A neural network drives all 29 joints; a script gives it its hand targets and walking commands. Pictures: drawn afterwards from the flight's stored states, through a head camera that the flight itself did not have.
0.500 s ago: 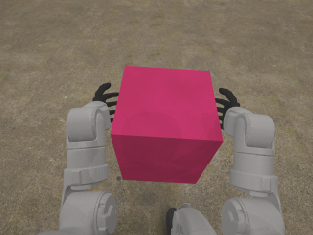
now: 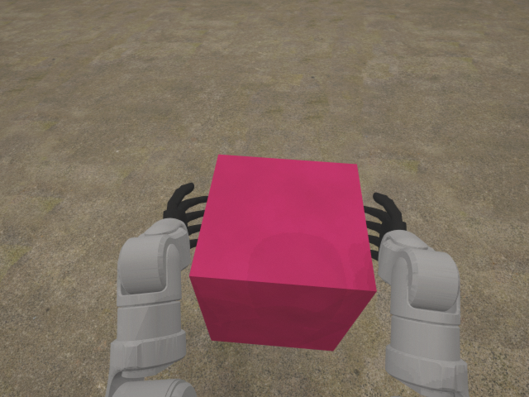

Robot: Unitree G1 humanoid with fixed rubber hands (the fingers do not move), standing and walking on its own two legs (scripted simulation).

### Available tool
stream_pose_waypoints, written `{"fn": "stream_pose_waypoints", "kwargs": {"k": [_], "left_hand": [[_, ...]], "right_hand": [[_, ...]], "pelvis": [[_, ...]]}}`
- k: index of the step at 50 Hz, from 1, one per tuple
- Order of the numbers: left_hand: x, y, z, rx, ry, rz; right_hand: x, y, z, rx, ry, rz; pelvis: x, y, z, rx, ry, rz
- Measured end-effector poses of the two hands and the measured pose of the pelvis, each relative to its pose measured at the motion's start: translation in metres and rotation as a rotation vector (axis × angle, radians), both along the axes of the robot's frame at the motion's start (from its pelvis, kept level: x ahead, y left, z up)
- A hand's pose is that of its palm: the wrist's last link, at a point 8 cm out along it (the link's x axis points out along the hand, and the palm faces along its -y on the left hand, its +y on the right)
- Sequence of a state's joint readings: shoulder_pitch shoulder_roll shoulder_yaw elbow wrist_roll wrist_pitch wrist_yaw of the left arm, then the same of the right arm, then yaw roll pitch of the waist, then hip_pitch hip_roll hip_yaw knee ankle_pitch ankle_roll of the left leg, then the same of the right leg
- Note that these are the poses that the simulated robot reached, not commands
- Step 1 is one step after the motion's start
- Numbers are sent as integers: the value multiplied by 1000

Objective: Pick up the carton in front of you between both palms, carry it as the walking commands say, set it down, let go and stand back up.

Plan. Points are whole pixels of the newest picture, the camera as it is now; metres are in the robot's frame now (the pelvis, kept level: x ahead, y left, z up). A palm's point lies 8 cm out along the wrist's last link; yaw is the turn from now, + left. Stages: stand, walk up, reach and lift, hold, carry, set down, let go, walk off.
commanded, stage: carry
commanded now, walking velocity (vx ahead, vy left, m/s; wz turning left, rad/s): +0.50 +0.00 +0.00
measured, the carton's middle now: (279, 258) +0.34 +0.00 +0.02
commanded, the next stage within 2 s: none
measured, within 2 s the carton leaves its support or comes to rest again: neither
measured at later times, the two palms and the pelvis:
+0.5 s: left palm (216, 128) +0.60 +0.13 +0.09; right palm (367, 133) +0.58 -0.17 +0.09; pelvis +0.33 -0.01 -0.01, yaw -3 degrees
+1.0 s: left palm (231, 58) +0.92 +0.13 +0.09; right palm (343, 58) +0.91 -0.17 +0.09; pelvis +0.65 -0.01 -0.02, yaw -2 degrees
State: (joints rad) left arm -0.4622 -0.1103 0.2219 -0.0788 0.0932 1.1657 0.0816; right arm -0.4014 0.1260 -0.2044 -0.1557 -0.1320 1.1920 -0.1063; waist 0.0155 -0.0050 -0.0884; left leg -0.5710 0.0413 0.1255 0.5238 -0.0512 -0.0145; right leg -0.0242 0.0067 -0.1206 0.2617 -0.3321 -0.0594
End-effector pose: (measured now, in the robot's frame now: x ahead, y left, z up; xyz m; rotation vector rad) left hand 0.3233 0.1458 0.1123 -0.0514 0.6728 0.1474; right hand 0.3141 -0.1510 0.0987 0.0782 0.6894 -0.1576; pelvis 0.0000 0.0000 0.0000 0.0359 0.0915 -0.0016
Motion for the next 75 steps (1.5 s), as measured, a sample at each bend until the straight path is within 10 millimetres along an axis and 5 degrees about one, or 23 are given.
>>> {"fn": "stream_pose_waypoints", "kwargs": {"k": [4,8,15,22,28,35,45,51,57,69,75], "left_hand": [[46,5,-20,-16,-13,-34],[78,8,-38,-14,62,-68],[142,8,-28,-5,64,-97],[228,-5,-14,2,-6,-69],[318,-33,-32,37,-7,-51],[379,-38,-41,43,123,1],[509,-32,-11,29,2,-11],[608,-13,-25,-4,-40,-33],[668,-12,-44,-30,90,-49],[760,-33,-16,32,0,-58],[792,-37,-20,31,26,-46]], "right_hand": [[36,5,-14,5,-11,-55],[62,9,-26,-21,64,-69],[122,8,-13,-45,68,-71],[218,-5,-1,-43,-3,-42],[313,-34,-27,-12,-4,-23],[390,-39,-38,0,123,27],[515,-33,-5,-21,3,15],[607,-14,-10,-50,-37,-13],[658,-12,-24,-60,93,-42],[750,-34,-10,-17,4,-43],[785,-38,-14,-18,30,-33]], "pelvis": [[68,18,-16,-2,-27,-36],[115,27,-9,-14,-27,-64],[192,28,6,-42,-19,-69],[287,7,1,-44,-27,-62],[377,-23,-25,-56,-46,-28],[446,-41,-1,-25,-28,-1],[574,-32,6,-23,-19,-11],[665,-10,-19,-28,-39,-35],[714,-1,-4,-41,-21,-58],[812,-20,-3,-36,-43,-42],[844,-27,-5,-41,-27,-36]]}}
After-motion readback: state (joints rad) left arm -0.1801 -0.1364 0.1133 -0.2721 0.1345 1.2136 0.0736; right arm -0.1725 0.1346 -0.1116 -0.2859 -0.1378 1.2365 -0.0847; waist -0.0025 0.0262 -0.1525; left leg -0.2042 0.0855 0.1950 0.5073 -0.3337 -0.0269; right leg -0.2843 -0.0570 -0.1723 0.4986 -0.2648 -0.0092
